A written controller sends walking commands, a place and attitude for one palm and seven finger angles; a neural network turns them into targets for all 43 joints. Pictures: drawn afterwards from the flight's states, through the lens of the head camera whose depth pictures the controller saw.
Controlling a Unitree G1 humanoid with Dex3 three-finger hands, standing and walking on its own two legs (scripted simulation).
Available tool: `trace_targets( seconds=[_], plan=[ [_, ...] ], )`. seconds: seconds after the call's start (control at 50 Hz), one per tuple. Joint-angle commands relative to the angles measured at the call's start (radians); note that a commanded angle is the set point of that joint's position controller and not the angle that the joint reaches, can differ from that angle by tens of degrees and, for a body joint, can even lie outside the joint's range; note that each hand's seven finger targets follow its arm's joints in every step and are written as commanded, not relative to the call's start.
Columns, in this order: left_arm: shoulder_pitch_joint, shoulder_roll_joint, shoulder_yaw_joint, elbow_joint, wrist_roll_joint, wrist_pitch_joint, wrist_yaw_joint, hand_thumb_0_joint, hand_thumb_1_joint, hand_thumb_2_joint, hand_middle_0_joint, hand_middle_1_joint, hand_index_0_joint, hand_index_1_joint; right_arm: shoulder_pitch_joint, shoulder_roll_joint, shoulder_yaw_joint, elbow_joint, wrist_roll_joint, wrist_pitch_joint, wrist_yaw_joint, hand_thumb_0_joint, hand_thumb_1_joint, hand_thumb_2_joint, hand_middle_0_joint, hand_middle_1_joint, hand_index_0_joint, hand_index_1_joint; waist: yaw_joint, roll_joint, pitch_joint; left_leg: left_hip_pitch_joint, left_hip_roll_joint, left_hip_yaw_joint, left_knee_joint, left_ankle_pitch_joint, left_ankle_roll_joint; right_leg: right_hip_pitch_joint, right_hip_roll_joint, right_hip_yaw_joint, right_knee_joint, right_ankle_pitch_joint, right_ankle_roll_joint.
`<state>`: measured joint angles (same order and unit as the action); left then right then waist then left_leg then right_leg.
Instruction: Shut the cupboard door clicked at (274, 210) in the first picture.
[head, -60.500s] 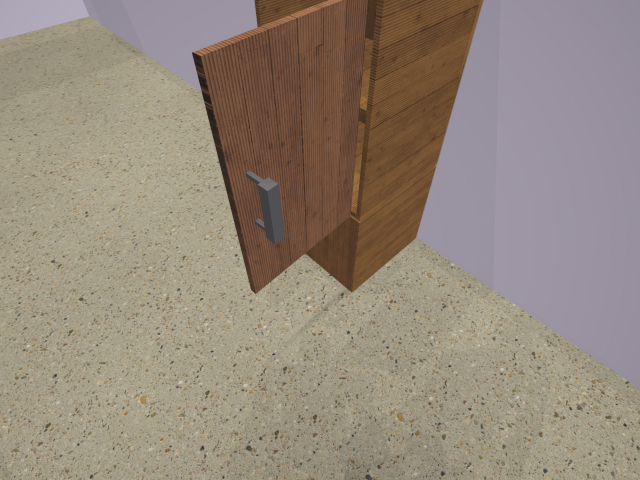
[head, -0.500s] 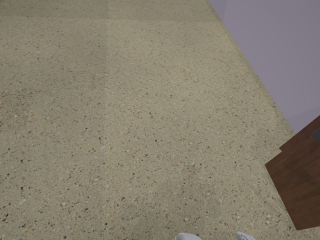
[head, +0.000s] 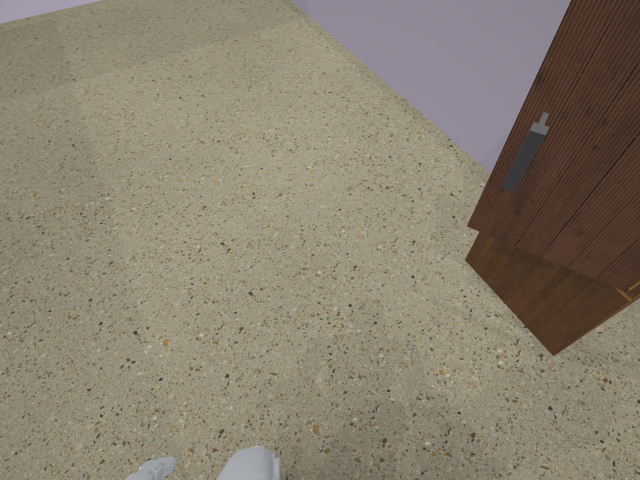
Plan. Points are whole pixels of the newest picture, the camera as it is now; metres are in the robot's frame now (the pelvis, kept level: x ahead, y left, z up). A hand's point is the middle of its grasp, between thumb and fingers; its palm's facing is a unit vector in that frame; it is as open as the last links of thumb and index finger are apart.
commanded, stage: turn to face it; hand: left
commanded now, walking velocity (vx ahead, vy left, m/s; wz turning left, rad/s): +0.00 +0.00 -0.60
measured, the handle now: (526, 152) +0.69 -0.37 -0.05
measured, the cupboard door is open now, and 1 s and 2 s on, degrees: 30 30 30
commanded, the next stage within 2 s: take the last steps up to it in 0.78 s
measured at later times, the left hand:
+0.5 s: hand (177, 444) +0.18 +0.23 -0.16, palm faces -0.27 -0.94 -0.22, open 7.4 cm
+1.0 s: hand (242, 440) +0.19 +0.13 -0.17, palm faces -0.44 -0.88 -0.17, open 7.4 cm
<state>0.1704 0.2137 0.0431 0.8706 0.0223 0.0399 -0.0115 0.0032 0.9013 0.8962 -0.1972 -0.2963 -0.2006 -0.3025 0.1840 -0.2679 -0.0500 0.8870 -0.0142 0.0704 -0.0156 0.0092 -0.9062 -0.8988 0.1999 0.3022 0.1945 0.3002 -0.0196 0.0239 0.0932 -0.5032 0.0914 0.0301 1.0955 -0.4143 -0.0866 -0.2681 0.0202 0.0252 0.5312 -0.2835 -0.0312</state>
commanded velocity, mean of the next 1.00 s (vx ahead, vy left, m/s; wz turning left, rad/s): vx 0.04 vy -0.02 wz -0.41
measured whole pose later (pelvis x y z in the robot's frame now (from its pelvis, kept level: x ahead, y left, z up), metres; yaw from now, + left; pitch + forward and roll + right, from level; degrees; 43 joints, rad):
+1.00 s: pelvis +0.04 +0.00 +0.00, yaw -27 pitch +1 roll -1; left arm 0.21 0.18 0.04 0.94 0.03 0.03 -0.01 0.00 0.90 0.90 -0.20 -0.30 -0.20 -0.30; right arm 0.23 -0.21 -0.03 0.94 -0.02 0.04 -0.02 0.01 -0.91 -0.90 0.20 0.30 0.19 0.30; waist -0.01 -0.01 0.03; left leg -0.36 0.06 0.05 0.75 -0.40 -0.06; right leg -0.22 0.03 0.01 0.49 -0.28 -0.02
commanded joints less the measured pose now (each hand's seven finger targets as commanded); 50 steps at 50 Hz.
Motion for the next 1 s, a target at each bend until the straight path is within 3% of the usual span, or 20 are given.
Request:
trace_targets(
  seconds=[0.0, 0.08, 0.14, 0.16, 0.18, 0.2, 0.22, 0.26, 0.32, 0.5, 0.58, 0.6, 0.62, 0.64, 0.66, 0.68, 0.76, 0.86, 0.92, 0.98],
  plan=[
    [0.022, 0.223, 0.065, -0.062, 0.001, -0.024, 0.017, 0.0, 0.9, 0.9, -0.2, -0.3, -0.2, -0.3, -0.018, -0.066, -0.019, -0.092, 0.0, -0.034, 0.001, 0.0, -0.9, -0.9, 0.2, 0.3, 0.2, 0.3, 0.029, -0.142, -0.141, -0.027, -0.014, -0.007, -0.106, 0.023, -0.011, 0.126, -0.223, 0.244, -0.172, 0.388, -0.151],
    [0.034, 0.231, 0.074, -0.055, 0.006, -0.019, 0.016, 0.0, 0.9, 0.9, -0.2, -0.3, -0.2, -0.3, -0.045, -0.063, -0.016, -0.116, 0.009, -0.049, -0.006, 0.0, -0.9, -0.9, 0.2, 0.3, 0.2, 0.3, 0.044, -0.181, -0.146, 0.047, -0.045, -0.008, -0.307, -0.022, 0.0, 0.131, -0.232, 0.321, -0.127, 0.481, -0.162],
    [-0.019, 0.222, 0.074, -0.062, -0.004, -0.011, 0.016, 0.0, 0.9, 0.9, -0.2, -0.3, -0.2, -0.3, 0.057, -0.071, -0.016, -0.088, 0.012, -0.06, -0.016, 0.0, -0.9, -0.9, 0.2, 0.3, 0.2, 0.3, -0.011, -0.175, -0.166, 0.251, -0.061, -0.012, -0.585, 0.155, 0.012, 0.029, -0.176, 0.323, -0.04, 0.453, -0.094],
    [-0.024, 0.184, 0.066, -0.074, -0.013, -0.007, 0.015, 0.0, 0.9, 0.9, -0.2, -0.3, -0.2, -0.3, 0.096, -0.111, -0.022, -0.077, 0.009, -0.07, -0.019, 0.0, -0.9, -0.9, 0.2, 0.3, 0.2, 0.3, -0.027, -0.079, -0.191, 0.399, 0.009, -0.068, -0.724, 0.236, 0.03, -0.077, -0.097, 0.268, 0.038, 0.32, -0.04],
    [0.017, 0.119, 0.054, -0.085, -0.022, -0.003, 0.007, 0.0, 0.9, 0.9, -0.2, -0.3, -0.2, -0.3, 0.11, -0.207, -0.039, -0.081, -0.004, -0.076, -0.019, 0.0, -0.9, -0.9, 0.2, 0.3, 0.2, 0.3, -0.019, 0.208, -0.221, 0.527, 0.246, -0.299, -0.78, 0.376, 0.109, -0.249, 0.046, 0.131, 0.224, -0.072, 0.025],
    [0.006, 0.125, 0.051, -0.095, -0.015, -0.003, 0.005, 0.0, 0.9, 0.9, -0.2, -0.3, -0.2, -0.3, 0.129, -0.241, -0.042, -0.091, -0.01, -0.069, -0.022, 0.0, -0.9, -0.9, 0.2, 0.3, 0.2, 0.3, -0.029, 0.276, -0.197, 0.478, 0.398, -0.386, -0.787, 0.517, 0.212, -0.289, 0.041, 0.031, 0.447, -0.359, 0.053],
    [-0.003, 0.145, 0.057, -0.097, -0.005, -0.002, 0.0, 0.0, 0.9, 0.9, -0.2, -0.3, -0.2, -0.3, 0.111, -0.219, -0.03, -0.107, -0.018, -0.064, -0.023, 0.0, -0.9, -0.9, 0.2, 0.3, 0.2, 0.3, -0.023, 0.177, -0.156, 0.374, 0.39, -0.345, -0.776, 0.524, 0.249, -0.255, -0.002, 0.051, 0.568, -0.338, 0.056],
    [0.013, 0.157, 0.073, -0.059, 0.003, 0.01, -0.011, 0.0, 0.9, 0.9, -0.2, -0.3, -0.2, -0.3, 0.025, -0.156, -0.012, -0.117, -0.018, -0.071, -0.031, 0.0, -0.9, -0.9, 0.2, 0.3, 0.2, 0.3, 0.021, 0.211, -0.105, 0.343, 0.291, -0.203, -0.77, 0.603, 0.21, -0.296, -0.022, 0.041, 0.682, -0.237, 0.08],
    [0.0, 0.127, 0.062, -0.055, -0.003, 0.017, -0.024, 0.0, 0.9, 0.9, -0.2, -0.3, -0.2, -0.3, 0.048, -0.134, -0.008, -0.112, -0.016, -0.073, -0.034, 0.0, -0.9, -0.9, 0.2, 0.3, 0.2, 0.3, 0.014, 0.15, -0.115, 0.419, 0.232, -0.055, -0.72, 0.734, 0.193, -0.314, -0.036, -0.001, 0.677, -0.17, 0.096],
    [-0.069, 0.082, 0.039, -0.073, -0.004, 0.014, -0.028, 0.0, 0.9, 0.9, -0.2, -0.3, -0.2, -0.3, 0.113, -0.16, -0.035, -0.047, -0.018, -0.064, -0.017, 0.0, -0.9, -0.9, 0.2, 0.3, 0.2, 0.3, -0.023, 0.213, -0.13, 0.441, 0.262, 0.05, -0.673, 0.689, 0.211, -0.171, -0.037, -0.108, 0.297, -0.161, 0.075],
    [0.048, 0.117, 0.043, -0.033, -0.001, -0.006, -0.019, 0.0, 0.9, 0.9, -0.2, -0.3, -0.2, -0.3, 0.083, -0.162, -0.041, -0.035, -0.006, -0.059, -0.007, 0.0, -0.9, -0.9, 0.2, 0.3, 0.2, 0.3, 0.042, 0.118, -0.16, 0.317, 0.221, 0.105, -0.511, 0.544, 0.128, 0.108, -0.023, -0.115, -0.062, 0.116, 0.036],
    [0.124, 0.189, 0.055, -0.007, 0.006, -0.019, -0.009, 0.0, 0.9, 0.9, -0.2, -0.3, -0.2, -0.3, 0.083, -0.121, -0.037, -0.043, 0.004, -0.059, -0.002, 0.0, -0.9, -0.9, 0.2, 0.3, 0.2, 0.3, 0.077, -0.056, -0.207, 0.185, 0.147, 0.165, -0.349, 0.359, 0.07, 0.273, -0.155, 0.043, -0.142, 0.314, -0.01],
    [0.179, 0.287, 0.077, 0.011, 0.009, -0.027, 0.008, 0.0, 0.9, 0.9, -0.2, -0.3, -0.2, -0.3, 0.027, -0.038, -0.013, -0.09, 0.006, -0.058, -0.001, 0.0, -0.9, -0.9, 0.2, 0.3, 0.2, 0.3, 0.108, -0.34, -0.176, -0.069, -0.013, 0.177, -0.113, -0.228, 0.022, 0.342, -0.384, 0.35, -0.162, 0.68, -0.125],
    [0.188, 0.293, 0.068, 0.017, -0.006, -0.024, 0.018, 0.0, 0.9, 0.9, -0.2, -0.3, -0.2, -0.3, 0.015, -0.071, -0.012, -0.088, 0.008, -0.037, -0.013, 0.0, -0.9, -0.9, 0.2, 0.3, 0.2, 0.3, 0.106, -0.27, -0.178, -0.055, -0.001, 0.022, 0.024, -0.26, 0.031, 0.232, -0.435, 0.353, -0.184, 0.665, -0.201],
    [0.126, 0.257, 0.063, 0.003, -0.005, -0.022, 0.024, 0.0, 0.9, 0.9, -0.2, -0.3, -0.2, -0.3, 0.012, -0.054, -0.015, -0.076, 0.006, -0.032, -0.013, 0.0, -0.9, -0.9, 0.2, 0.3, 0.2, 0.3, 0.074, -0.2, -0.1, -0.103, 0.006, -0.021, 0.082, -0.179, 0.035, 0.184, -0.381, 0.289, -0.201, 0.56, -0.199],
    [0.068, 0.224, 0.064, -0.007, -0.002, -0.021, 0.033, 0.0, 0.9, 0.9, -0.2, -0.3, -0.2, -0.3, 0.029, -0.053, -0.016, -0.062, 0.002, -0.031, -0.014, 0.0, -0.9, -0.9, 0.2, 0.3, 0.2, 0.3, 0.047, -0.278, -0.107, -0.123, 0.015, -0.026, 0.1, -0.134, 0.031, 0.181, -0.343, 0.296, -0.202, 0.516, -0.177],
    [-0.002, 0.165, 0.037, -0.027, -0.004, -0.032, 0.03, 0.0, 0.9, 0.9, -0.2, -0.3, -0.2, -0.3, 0.076, -0.057, -0.015, -0.009, -0.003, -0.029, -0.001, 0.0, -0.9, -0.9, 0.2, 0.3, 0.2, 0.3, 0.0, -0.206, -0.123, -0.014, 0.004, -0.016, 0.029, 0.013, 0.013, 0.094, -0.239, 0.129, -0.19, 0.491, -0.137],
    [0.047, 0.17, 0.045, 0.001, 0.003, -0.035, 0.028, 0.0, 0.9, 0.9, -0.2, -0.3, -0.2, -0.3, 0.04, -0.034, -0.009, -0.009, -0.002, -0.034, -0.003, 0.0, -0.9, -0.9, 0.2, 0.3, 0.2, 0.3, 0.028, -0.141, -0.131, 0.01, -0.025, 0.001, -0.159, 0.003, 0.012, 0.142, -0.247, 0.189, -0.202, 0.412, -0.165],
    [0.047, 0.177, 0.055, 0.01, 0.007, -0.031, 0.021, 0.0, 0.9, 0.9, -0.2, -0.3, -0.2, -0.3, 0.045, -0.024, -0.006, -0.02, -0.005, -0.051, -0.005, 0.0, -0.9, -0.9, 0.2, 0.3, 0.2, 0.3, 0.029, -0.182, -0.124, 0.083, -0.03, 0.026, -0.335, -0.024, 0.018, 0.121, -0.243, 0.23, -0.218, 0.218, -0.176],
    [-0.008, 0.149, 0.052, 0.012, -0.003, -0.025, 0.005, 0.0, 0.9, 0.9, -0.2, -0.3, -0.2, -0.3, 0.188, -0.043, -0.008, 0.025, -0.01, -0.079, -0.01, 0.0, -0.9, -0.9, 0.2, 0.3, 0.2, 0.3, -0.046, -0.136, -0.109, 0.41, -0.042, 0.047, -0.649, 0.124, 0.034, -0.131, -0.147, 0.185, -0.135, -0.169, -0.1]
  ],
)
